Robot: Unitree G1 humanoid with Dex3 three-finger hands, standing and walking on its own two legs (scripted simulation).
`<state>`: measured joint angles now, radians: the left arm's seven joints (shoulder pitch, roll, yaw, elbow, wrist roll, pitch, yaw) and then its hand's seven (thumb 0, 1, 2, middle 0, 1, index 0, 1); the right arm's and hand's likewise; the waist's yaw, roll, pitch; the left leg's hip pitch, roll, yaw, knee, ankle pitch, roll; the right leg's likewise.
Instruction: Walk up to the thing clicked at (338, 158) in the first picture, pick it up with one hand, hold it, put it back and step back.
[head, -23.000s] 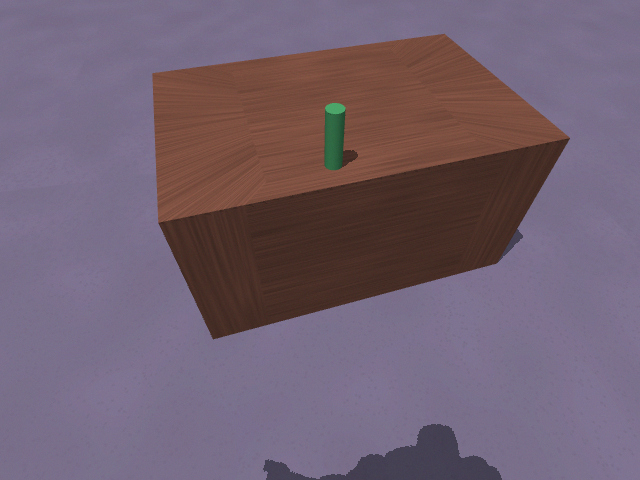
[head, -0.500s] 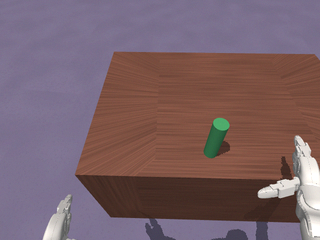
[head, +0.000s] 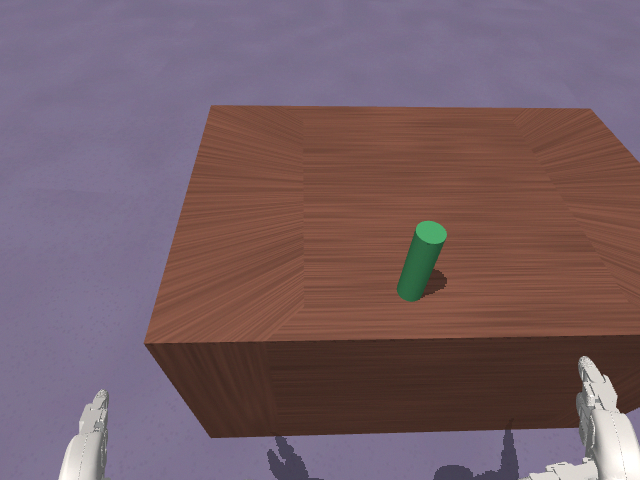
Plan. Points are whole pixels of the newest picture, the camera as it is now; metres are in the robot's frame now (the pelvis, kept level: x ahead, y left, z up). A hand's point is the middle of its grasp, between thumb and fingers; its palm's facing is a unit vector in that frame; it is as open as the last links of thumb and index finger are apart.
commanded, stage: sink last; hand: right
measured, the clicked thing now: (419, 264) +0.45 -0.17 -0.05
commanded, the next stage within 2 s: home in 0.12 s
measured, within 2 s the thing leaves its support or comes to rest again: neither
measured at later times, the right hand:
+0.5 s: hand (495, 468) +0.15 -0.21 -0.05, palm faces +0.18 +0.96 -0.22, open 17.2 cm
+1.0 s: hand (474, 449) +0.18 -0.19 -0.07, palm faces +0.10 +0.97 -0.22, open 17.3 cm
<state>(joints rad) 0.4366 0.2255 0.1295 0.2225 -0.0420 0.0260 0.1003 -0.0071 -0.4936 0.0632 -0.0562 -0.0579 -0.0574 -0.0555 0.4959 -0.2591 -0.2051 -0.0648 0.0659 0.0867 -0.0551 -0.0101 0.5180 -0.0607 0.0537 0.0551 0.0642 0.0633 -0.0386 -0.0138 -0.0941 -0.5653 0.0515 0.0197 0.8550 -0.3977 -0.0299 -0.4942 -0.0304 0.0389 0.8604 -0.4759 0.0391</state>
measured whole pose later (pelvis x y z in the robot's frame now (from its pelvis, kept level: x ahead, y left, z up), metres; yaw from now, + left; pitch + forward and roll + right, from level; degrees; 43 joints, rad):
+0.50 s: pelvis -0.01 -0.01 -0.01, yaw +0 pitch +7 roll +0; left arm 0.43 0.18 0.00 0.18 -0.03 -0.03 0.09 -0.01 -0.02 0.45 -0.12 -0.17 -0.12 -0.17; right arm 0.48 -0.19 -0.08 0.06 0.04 0.05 -0.06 -0.01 0.50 -0.08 0.05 0.06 0.06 0.07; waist -0.02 0.01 -0.08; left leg -0.64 0.05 0.01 0.89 -0.39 -0.03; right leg -0.57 -0.03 0.04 0.92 -0.48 0.03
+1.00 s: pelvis +0.01 -0.01 -0.01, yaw +1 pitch +9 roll +1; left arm 0.44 0.18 0.00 0.12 -0.03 0.02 0.09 0.01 0.88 0.89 -0.20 -0.29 -0.20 -0.29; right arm 0.46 -0.20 -0.01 0.04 0.03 0.12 -0.08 -0.01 0.51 -0.08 0.06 0.05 0.06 0.06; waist 0.00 0.00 -0.11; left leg -0.66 0.05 0.01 0.93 -0.43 -0.05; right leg -0.59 -0.03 0.03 0.96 -0.53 0.03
